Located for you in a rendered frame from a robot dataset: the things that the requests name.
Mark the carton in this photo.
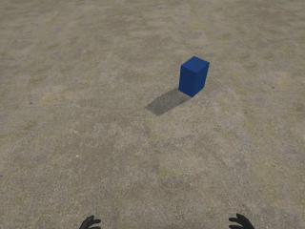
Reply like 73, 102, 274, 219
178, 56, 210, 97

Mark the robot right hand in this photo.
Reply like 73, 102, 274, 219
229, 213, 255, 229

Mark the robot left hand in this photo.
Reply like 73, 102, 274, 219
79, 215, 101, 229

